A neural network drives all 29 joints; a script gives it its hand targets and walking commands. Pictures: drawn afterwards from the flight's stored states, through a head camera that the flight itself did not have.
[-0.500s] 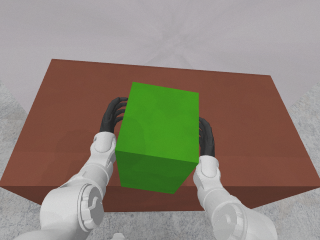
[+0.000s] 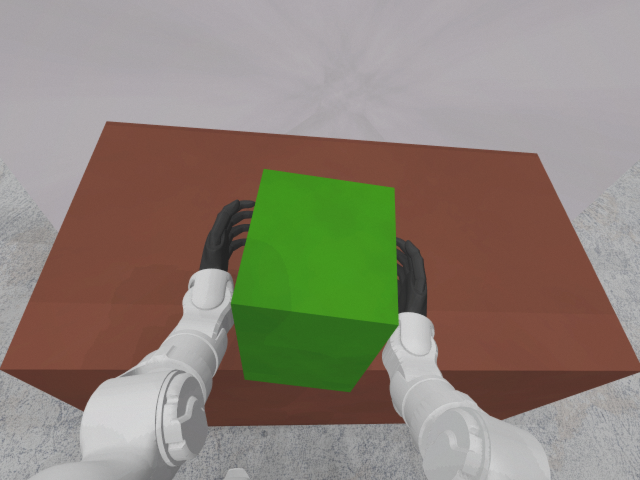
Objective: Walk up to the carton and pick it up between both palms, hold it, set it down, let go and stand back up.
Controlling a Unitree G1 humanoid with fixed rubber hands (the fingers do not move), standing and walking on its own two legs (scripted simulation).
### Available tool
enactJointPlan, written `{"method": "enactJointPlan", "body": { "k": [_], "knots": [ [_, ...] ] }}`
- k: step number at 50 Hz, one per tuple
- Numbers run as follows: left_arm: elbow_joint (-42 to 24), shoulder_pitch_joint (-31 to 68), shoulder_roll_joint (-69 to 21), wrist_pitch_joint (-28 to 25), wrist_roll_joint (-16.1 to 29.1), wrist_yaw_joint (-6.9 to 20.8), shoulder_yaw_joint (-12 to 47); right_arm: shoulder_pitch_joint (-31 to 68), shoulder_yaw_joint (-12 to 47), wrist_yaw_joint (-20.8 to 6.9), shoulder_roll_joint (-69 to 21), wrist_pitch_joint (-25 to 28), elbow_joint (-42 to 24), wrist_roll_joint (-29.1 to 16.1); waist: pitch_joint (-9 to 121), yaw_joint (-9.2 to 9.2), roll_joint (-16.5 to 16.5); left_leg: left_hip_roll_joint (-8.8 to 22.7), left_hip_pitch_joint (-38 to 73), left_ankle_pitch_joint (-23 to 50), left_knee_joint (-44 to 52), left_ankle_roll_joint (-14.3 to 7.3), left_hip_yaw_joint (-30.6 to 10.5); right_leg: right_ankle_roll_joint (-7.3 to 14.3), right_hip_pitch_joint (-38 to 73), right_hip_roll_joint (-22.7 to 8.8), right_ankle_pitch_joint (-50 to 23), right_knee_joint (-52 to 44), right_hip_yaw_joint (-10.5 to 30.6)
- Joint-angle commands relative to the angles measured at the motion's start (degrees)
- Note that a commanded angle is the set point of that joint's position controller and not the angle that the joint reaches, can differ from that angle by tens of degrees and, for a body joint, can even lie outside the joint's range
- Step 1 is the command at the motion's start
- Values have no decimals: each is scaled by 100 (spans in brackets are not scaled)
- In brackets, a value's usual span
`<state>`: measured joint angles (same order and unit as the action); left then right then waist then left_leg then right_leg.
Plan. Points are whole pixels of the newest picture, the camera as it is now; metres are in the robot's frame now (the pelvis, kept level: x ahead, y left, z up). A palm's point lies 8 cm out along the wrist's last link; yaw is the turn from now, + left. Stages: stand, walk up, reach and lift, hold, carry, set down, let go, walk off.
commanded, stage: reach and lift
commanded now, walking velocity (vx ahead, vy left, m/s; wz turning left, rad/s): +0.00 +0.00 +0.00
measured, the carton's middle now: (311, 293) +0.38 +0.01 -0.05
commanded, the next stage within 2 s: none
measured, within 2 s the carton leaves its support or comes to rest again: leaves its support in 0.08 s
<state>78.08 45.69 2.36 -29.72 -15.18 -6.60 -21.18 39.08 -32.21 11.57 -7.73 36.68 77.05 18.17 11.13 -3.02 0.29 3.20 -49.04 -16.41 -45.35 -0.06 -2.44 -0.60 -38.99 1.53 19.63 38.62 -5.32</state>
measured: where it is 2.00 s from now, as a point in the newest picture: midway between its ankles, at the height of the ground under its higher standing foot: outside the picture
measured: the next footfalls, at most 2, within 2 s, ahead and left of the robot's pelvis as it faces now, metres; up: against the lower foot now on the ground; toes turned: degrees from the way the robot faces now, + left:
none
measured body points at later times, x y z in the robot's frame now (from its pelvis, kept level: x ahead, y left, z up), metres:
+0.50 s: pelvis -0.02 +0.00 +0.00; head +0.01 +0.03 +0.45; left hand +0.41 +0.13 +0.07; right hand +0.37 -0.13 +0.05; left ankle +0.04 +0.11 -0.71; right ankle -0.02 -0.13 -0.71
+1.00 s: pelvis -0.04 -0.03 +0.01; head -0.07 +0.00 +0.46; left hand +0.39 +0.12 +0.14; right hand +0.36 -0.15 +0.13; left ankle +0.04 +0.11 -0.71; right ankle -0.02 -0.13 -0.71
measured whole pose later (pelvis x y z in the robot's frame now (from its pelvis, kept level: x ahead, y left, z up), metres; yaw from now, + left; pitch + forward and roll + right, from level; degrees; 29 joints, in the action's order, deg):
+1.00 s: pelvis -0.04 -0.03 +0.01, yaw +1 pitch +11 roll -2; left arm 68.3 50.5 3.1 -3.5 -5.3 -8.9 -12.7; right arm 39.1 -12.2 12.4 -4.4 -1.2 53.6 -0.3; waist 17.4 -3.0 -1.2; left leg 3.2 -38.4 -11.1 -38.3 1.4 -2.4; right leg 0.2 -31.1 1.5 17.3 37.3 -5.3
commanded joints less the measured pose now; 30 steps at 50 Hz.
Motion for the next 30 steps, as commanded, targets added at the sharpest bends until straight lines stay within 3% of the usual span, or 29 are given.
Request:
{"method": "enactJointPlan", "body": {
  "k": [1, 4, 5, 7, 13, 15, 20, 21, 23, 24, 25, 26, 27, 30],
  "knots": [
    [149, 2470, -4156, -192, 106, 772, 2340, 3385, 2518, -937, -3148, -60, -933, 424, 4001, -26, 582, -120, 3932, 3827, -5, 580, 79, 262, 427, 277, -2557, -678, -119],
    [-13, 2634, -4272, -133, 274, 763, 2611, 3494, 2761, -895, -3261, -244, -1243, 163, 4172, -64, 674, -160, 3979, 3669, 46, 581, 55, 267, 460, 264, -2420, -716, -55],
    [-63, 2821, -4287, -102, 323, 756, 2629, 3716, 2812, -903, -3247, -297, -1393, 85, 4089, -4, 683, -159, 3898, 3405, 105, 540, 57, 277, 450, 263, -2215, -744, -23],
    [-275, 3192, -4222, -151, 453, 761, 2740, 3818, 2938, -868, -3393, -427, -1498, -20, 4068, -87, 657, -209, 3601, 2903, 126, 487, 71, 247, 603, 205, -2183, -687, 76],
    [43, 3175, -4288, 278, 403, 785, 2639, 4153, 3098, -857, -3199, -999, -1800, -310, 3400, -89, 545, -239, 3600, 1999, 482, 380, 111, 212, 735, 185, -1442, -864, 136],
    [48, 3156, -4291, 433, 434, 823, 2624, 4329, 3159, -828, -3166, -1195, -2074, -380, 3350, -158, 427, -262, 3543, 1763, 607, 339, 129, 192, 1006, 160, -1608, -884, 206],
    [-160, 3243, -4405, 696, 502, 842, 2670, 4646, 3421, -867, -3130, -1527, -2543, -693, 3632, -133, 501, -279, 3754, 1756, 628, 355, 132, 175, 1046, 188, -1560, -906, 216],
    [-159, 3244, -4416, 743, 483, 831, 2655, 4726, 3504, -889, -3108, -1581, -2600, -787, 3586, -50, 528, -273, 3810, 1735, 671, 331, 104, 181, 1092, 176, -1501, -919, 236],
    [-343, 3315, -4478, 823, 578, 842, 2744, 4684, 3565, -863, -3175, -1712, -2675, -852, 3669, -147, 436, -288, 3885, 1859, 642, 355, 106, 144, 1132, 201, -1730, -922, 217],
    [-322, 3287, -4555, 879, 624, 835, 2810, 4942, 3721, -874, -3188, -1758, -3010, -919, 3838, -77, 406, -298, 3821, 1904, 632, 355, 112, 134, 1234, 204, -1879, -890, 255],
    [-316, 3381, -4537, 899, 677, 852, 2855, 5027, 3754, -847, -3185, -1805, -3153, -959, 3865, -165, 411, -307, 3818, 1860, 627, 348, 86, 116, 1271, 205, -1969, -896, 275],
    [-625, 3445, -4700, 931, 773, 809, 2989, 4939, 3961, -864, -3326, -1897, -3197, -1133, 4070, -72, 436, -317, 3917, 1996, 619, 342, 67, 102, 1340, 217, -2148, -874, 304],
    [-794, 3635, -4634, 915, 853, 814, 3019, 4893, 3997, -850, -3338, -1967, -3224, -1165, 4086, -174, 422, -327, 3918, 1960, 606, 358, 59, 87, 1325, 222, -2119, -883, 291],
    [-890, 3652, -4592, 1081, 925, 832, 3061, 4948, 4244, -775, -3389, -2228, -3460, -1309, 4028, -147, 361, -372, 3749, 1821, 606, 316, 60, 38, 1505, 198, -2219, -866, 389]
  ]
}}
